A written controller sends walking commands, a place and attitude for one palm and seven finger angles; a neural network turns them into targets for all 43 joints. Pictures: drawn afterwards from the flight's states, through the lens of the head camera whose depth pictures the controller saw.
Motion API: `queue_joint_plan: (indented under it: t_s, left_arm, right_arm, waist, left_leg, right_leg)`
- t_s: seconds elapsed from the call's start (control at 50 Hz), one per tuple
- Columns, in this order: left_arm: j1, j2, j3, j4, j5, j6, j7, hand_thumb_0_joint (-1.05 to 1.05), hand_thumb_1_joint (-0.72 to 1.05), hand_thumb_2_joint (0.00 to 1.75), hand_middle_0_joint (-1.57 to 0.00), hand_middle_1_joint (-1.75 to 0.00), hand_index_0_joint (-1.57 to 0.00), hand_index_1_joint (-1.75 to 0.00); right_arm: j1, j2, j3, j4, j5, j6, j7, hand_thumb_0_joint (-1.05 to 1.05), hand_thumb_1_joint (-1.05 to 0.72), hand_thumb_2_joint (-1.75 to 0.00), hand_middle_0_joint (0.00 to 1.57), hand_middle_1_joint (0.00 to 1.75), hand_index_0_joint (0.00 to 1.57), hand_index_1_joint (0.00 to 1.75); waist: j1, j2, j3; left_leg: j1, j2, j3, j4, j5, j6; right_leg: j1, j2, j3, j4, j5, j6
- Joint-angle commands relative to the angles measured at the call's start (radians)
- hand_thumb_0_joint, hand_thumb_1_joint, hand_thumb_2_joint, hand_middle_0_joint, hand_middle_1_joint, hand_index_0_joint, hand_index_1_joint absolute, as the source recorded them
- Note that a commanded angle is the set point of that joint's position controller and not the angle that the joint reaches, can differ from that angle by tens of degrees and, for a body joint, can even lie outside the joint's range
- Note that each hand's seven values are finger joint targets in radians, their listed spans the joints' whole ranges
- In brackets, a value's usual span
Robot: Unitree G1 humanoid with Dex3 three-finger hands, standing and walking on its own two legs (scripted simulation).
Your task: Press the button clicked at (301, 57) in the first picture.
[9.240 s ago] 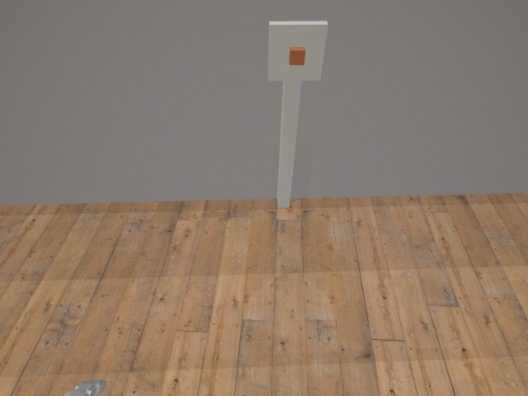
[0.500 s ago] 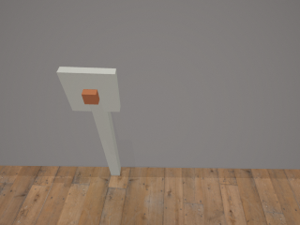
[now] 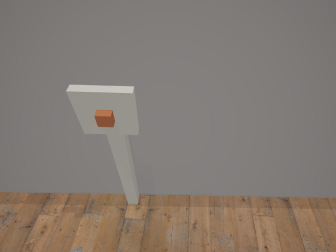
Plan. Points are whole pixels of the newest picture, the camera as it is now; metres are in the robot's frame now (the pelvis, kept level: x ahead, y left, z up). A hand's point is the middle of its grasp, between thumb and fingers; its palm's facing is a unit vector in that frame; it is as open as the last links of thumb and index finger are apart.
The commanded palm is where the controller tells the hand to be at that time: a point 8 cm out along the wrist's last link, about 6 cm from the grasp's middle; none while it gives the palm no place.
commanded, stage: raise the hand and make a fist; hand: left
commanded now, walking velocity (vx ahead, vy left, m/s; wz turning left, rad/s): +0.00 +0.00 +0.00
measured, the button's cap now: (105, 117) +0.46 +0.23 +0.03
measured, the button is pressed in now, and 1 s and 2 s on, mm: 0 0 0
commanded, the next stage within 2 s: aim a knuckle at the button in 1.90 s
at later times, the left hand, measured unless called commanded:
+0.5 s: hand (98, 244) +0.15 +0.17 -0.03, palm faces +0.12 -0.99 -0.06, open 4.2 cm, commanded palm +0.12 +0.22 -0.03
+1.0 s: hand (93, 227) +0.17 +0.18 -0.01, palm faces +0.08 -1.00 -0.05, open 3.1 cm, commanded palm +0.15 +0.24 +0.00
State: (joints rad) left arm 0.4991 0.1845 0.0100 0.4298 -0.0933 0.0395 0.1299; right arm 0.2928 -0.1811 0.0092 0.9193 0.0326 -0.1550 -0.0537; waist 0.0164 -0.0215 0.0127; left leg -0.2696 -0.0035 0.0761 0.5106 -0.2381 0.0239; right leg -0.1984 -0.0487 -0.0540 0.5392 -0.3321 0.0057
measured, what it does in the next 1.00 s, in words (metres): lowers itself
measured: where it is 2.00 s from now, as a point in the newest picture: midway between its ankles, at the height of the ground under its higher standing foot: outside the picture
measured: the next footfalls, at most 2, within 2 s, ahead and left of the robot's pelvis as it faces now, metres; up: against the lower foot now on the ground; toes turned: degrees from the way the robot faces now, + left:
none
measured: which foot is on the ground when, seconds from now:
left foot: down 0.00-1.00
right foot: down 0.00-1.00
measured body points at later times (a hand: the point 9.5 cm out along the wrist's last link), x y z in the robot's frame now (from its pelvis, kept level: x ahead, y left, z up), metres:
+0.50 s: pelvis -0.03 -0.04 -0.10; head +0.03 -0.03 +0.35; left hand +0.13 +0.22 -0.03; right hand +0.20 -0.25 -0.16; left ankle +0.02 +0.10 -0.73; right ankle -0.03 -0.12 -0.73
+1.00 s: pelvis -0.03 -0.01 -0.07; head +0.02 -0.01 +0.38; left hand +0.16 +0.23 +0.00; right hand +0.15 -0.26 -0.14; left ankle +0.02 +0.10 -0.73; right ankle -0.03 -0.12 -0.73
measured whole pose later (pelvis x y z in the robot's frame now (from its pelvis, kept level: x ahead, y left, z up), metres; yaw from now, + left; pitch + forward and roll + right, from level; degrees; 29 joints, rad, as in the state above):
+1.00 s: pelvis -0.03 -0.01 -0.07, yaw +1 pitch +12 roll -2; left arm 0.48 0.22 0.16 -0.08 -0.27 -0.42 -0.20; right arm 0.24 -0.24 -0.03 0.56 0.03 -0.18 -0.07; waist -0.01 0.03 -0.12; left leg -0.84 0.05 0.01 1.05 -0.43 0.01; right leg -0.72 -0.02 -0.10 1.04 -0.52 -0.02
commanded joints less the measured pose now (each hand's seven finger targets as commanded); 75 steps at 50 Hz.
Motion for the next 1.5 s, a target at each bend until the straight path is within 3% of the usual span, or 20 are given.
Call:
queue_joint_plan:
  t_s: [0.0,0.02,0.06,0.08,0.12,0.16,0.22,0.26,0.3,0.34,0.36,0.4,0.44,0.54,0.62,0.76,0.82,0.88,1.04,1.48]
  left_arm:
    - [-0.122,-0.024,-0.027,-0.505,-0.044,-0.183,0.008,0.00,0.90,0.90,-0.36,-0.48,-0.36,-0.48]
    - [-0.015,-0.078,-0.026,-0.394,-0.051,-0.236,-0.027,0.00,0.90,0.90,-0.39,-0.51,-0.39,-0.51]
    - [0.198,-0.116,0.010,-0.278,-0.075,-0.373,-0.135,0.00,0.90,0.90,-0.45,-0.57,-0.45,-0.57]
    - [0.237,-0.101,0.043,-0.292,-0.100,-0.456,-0.200,0.00,0.90,0.90,-0.47,-0.60,-0.47,-0.60]
    - [0.239,-0.044,0.105,-0.319,-0.129,-0.616,-0.331,0.00,0.90,0.90,-0.53,-0.66,-0.53,-0.66]
    - [0.247,0.044,0.203,-0.320,-0.134,-0.658,-0.388,0.00,0.90,0.90,-0.58,-0.72,-0.58,-0.72]
    - [0.094,0.091,0.239,-0.533,-0.171,-0.611,-0.373,0.00,0.90,0.90,-0.67,-0.81,-0.67,-0.81]
    - [0.015,0.131,0.266,-0.709,-0.174,-0.623,-0.328,0.00,0.90,0.90,-0.72,-0.87,-0.72,-0.87]
    - [-0.039,0.109,0.220,-0.830,-0.166,-0.660,-0.301,0.00,0.90,0.90,-0.78,-0.93,-0.78,-0.93]
    - [-0.128,0.108,0.170,-0.883,-0.163,-0.697,-0.312,0.00,0.90,0.90,-0.83,-0.99,-0.83,-0.99]
    - [-0.125,0.104,0.162,-0.851,-0.167,-0.703,-0.331,0.00,0.90,0.90,-0.86,-1.02,-0.86,-1.02]
    - [-0.104,0.097,0.143,-0.761,-0.182,-0.679,-0.386,0.00,0.90,0.90,-0.92,-1.08,-0.92,-1.08]
    - [-0.057,0.106,0.153,-0.677,-0.199,-0.608,-0.437,0.00,0.90,0.90,-0.97,-1.14,-0.97,-1.14]
    - [0.044,0.182,0.307,-0.634,-0.239,-0.432,-0.429,0.00,0.90,0.90,-1.11,-1.29,-1.11,-1.29]
    - [0.026,0.154,0.310,-0.705,-0.236,-0.464,-0.360,0.00,0.90,0.90,-1.22,-1.41,-1.22,-1.41]
    - [-0.018,0.138,0.229,-0.655,-0.209,-0.545,-0.362,0.00,0.90,0.90,-1.30,-1.50,-1.30,-1.50]
    - [-0.025,0.154,0.240,-0.693,-0.210,-0.545,-0.358,0.00,0.90,0.90,-1.30,-1.50,-1.30,-1.50]
    - [-0.036,0.155,0.234,-0.727,-0.202,-0.536,-0.333,0.00,0.90,0.90,-1.30,-1.50,-1.30,-1.50]
    - [-0.066,0.152,0.217,-0.713,-0.182,-0.482,-0.314,0.00,0.90,0.90,-1.30,-1.50,-1.30,-1.50]
    - [-0.216,0.215,0.289,-0.702,-0.215,-0.387,-0.360,0.00,0.90,0.90,-1.30,-1.50,-1.30,-1.50]
  right_arm:
    - [-0.107,-0.192,-0.063,-0.270,-0.004,-0.143,-0.021,0.00,-0.90,-0.90,0.20,0.30,0.20,0.30]
    - [-0.113,-0.187,-0.071,-0.293,-0.019,-0.140,-0.013,0.00,-0.90,-0.90,0.20,0.30,0.20,0.30]
    - [-0.159,-0.170,-0.092,-0.343,-0.027,-0.133,0.021,0.00,-0.90,-0.90,0.20,0.30,0.20,0.30]
    - [-0.180,-0.171,-0.104,-0.366,-0.034,-0.126,0.034,0.00,-0.90,-0.90,0.20,0.30,0.20,0.30]
    - [-0.215,-0.173,-0.122,-0.413,-0.033,-0.116,0.061,0.00,-0.90,-0.90,0.20,0.30,0.20,0.30]
    - [-0.233,-0.170,-0.134,-0.474,-0.025,-0.095,0.071,0.00,-0.90,-0.90,0.20,0.30,0.20,0.30]
    - [-0.258,-0.159,-0.120,-0.563,-0.014,-0.063,0.045,0.00,-0.90,-0.90,0.20,0.30,0.20,0.30]
    - [-0.212,-0.147,-0.121,-0.573,-0.020,-0.056,0.026,0.00,-0.90,-0.90,0.20,0.30,0.20,0.30]
    - [-0.163,-0.132,-0.108,-0.563,-0.025,-0.055,0.015,0.00,-0.90,-0.90,0.20,0.30,0.20,0.30]
    - [-0.139,-0.139,-0.098,-0.537,-0.029,-0.062,-0.001,0.00,-0.90,-0.90,0.20,0.30,0.20,0.30]
    - [-0.136,-0.144,-0.097,-0.519,-0.029,-0.068,-0.008,0.00,-0.90,-0.90,0.20,0.30,0.20,0.30]
    - [-0.137,-0.154,-0.086,-0.501,-0.021,-0.080,-0.015,0.00,-0.90,-0.90,0.20,0.30,0.20,0.30]
    - [-0.147,-0.159,-0.084,-0.497,-0.009,-0.084,-0.023,0.00,-0.90,-0.90,0.20,0.30,0.20,0.30]
    - [-0.176,-0.140,-0.085,-0.517,0.007,-0.058,-0.037,0.00,-0.90,-0.90,0.20,0.30,0.20,0.30]
    - [-0.157,-0.123,-0.084,-0.511,-0.003,-0.060,-0.032,0.00,-0.90,-0.90,0.20,0.30,0.20,0.30]
    - [-0.139,-0.154,-0.082,-0.504,-0.002,-0.081,-0.028,0.00,-0.90,-0.90,0.20,0.30,0.20,0.30]
    - [-0.127,-0.163,-0.083,-0.510,0.001,-0.089,-0.031,0.00,-0.90,-0.90,0.20,0.30,0.20,0.30]
    - [-0.126,-0.162,-0.078,-0.517,0.000,-0.087,-0.029,0.00,-0.90,-0.90,0.20,0.30,0.20,0.30]
    - [-0.117,-0.175,-0.065,-0.534,-0.003,-0.065,-0.022,0.00,-0.90,-0.90,0.20,0.30,0.20,0.30]
    - [-0.107,-0.188,-0.041,-0.521,0.006,-0.068,-0.023,0.00,-0.90,-0.90,0.20,0.30,0.20,0.30]
  waist:
    - [-0.091,-0.039,0.000]
    - [-0.070,-0.143,0.011]
    - [0.007,-0.231,-0.057]
    - [0.034,-0.228,-0.098]
    - [0.045,-0.156,-0.164]
    - [0.070,-0.039,-0.227]
    - [0.065,0.037,-0.313]
    - [0.041,0.096,-0.388]
    - [-0.001,0.151,-0.416]
    - [-0.059,0.096,-0.398]
    - [-0.065,0.098,-0.390]
    - [-0.080,0.078,-0.326]
    - [-0.069,0.052,-0.313]
    - [0.009,-0.013,-0.378]
    - [0.008,-0.005,-0.363]
    - [-0.026,0.002,-0.265]
    - [-0.015,0.039,-0.306]
    - [-0.012,0.086,-0.308]
    - [-0.024,0.083,-0.274]
    - [-0.020,0.099,-0.296]
  left_leg:
    - [-0.051,0.034,-0.136,0.008,-0.021,-0.011]
    - [-0.122,0.028,-0.133,0.068,-0.019,-0.016]
    - [-0.241,0.022,-0.101,0.189,0.025,-0.034]
    - [-0.299,0.018,-0.090,0.250,0.040,-0.038]
    - [-0.390,0.010,-0.074,0.355,0.053,-0.047]
    - [-0.435,0.001,-0.053,0.415,0.048,-0.039]
    - [-0.476,-0.006,-0.036,0.454,-0.066,-0.022]
    - [-0.464,0.006,-0.056,0.500,-0.038,-0.006]
    - [-0.434,0.018,-0.069,0.534,0.005,0.003]
    - [-0.446,0.031,-0.089,0.575,0.007,0.012]
    - [-0.462,0.031,-0.093,0.593,-0.003,0.012]
    - [-0.512,0.033,-0.102,0.603,-0.050,0.010]
    - [-0.535,0.033,-0.107,0.595,-0.068,0.012]
    - [-0.537,0.021,-0.103,0.539,-0.042,0.007]
    - [-0.489,0.023,-0.105,0.491,-0.004,0.001]
    - [-0.473,0.022,-0.103,0.449,-0.105,0.006]
    - [-0.419,0.021,-0.100,0.421,-0.096,0.007]
    - [-0.372,0.021,-0.103,0.387,-0.090,0.007]
    - [-0.322,0.026,-0.121,0.343,-0.080,0.004]
    - [-0.206,0.024,-0.125,0.280,0.037,-0.004]
  right_leg:
    - [-0.275,0.048,-0.071,0.005,0.039,-0.018]
    - [-0.338,0.059,-0.090,0.046,0.007,-0.016]
    - [-0.409,0.065,-0.095,0.163,0.002,-0.022]
    - [-0.433,0.064,-0.083,0.229,0.037,-0.025]
    - [-0.474,0.055,-0.058,0.339,0.097,-0.032]
    - [-0.483,0.047,-0.031,0.404,0.110,-0.041]
    - [-0.512,0.047,0.021,0.408,-0.031,-0.031]
    - [-0.515,0.052,0.063,0.412,-0.018,-0.028]
    - [-0.535,0.054,0.069,0.414,0.037,-0.026]
    - [-0.588,0.062,0.073,0.419,0.048,-0.016]
    - [-0.602,0.057,0.084,0.412,0.043,-0.013]
    - [-0.624,0.056,0.092,0.389,-0.011,-0.010]
    - [-0.600,0.054,0.109,0.361,-0.042,-0.005]
    - [-0.426,0.018,0.142,0.310,-0.001,0.025]
    - [-0.422,0.020,0.098,0.321,0.076,0.023]
    - [-0.535,0.038,0.076,0.280,-0.165,-0.001]
    - [-0.518,0.046,0.052,0.284,-0.156,-0.010]
    - [-0.513,0.055,0.014,0.296,-0.118,-0.018]
    - [-0.498,0.071,-0.025,0.293,-0.062,-0.021]
    - [-0.390,0.069,-0.033,0.232,0.071,-0.022]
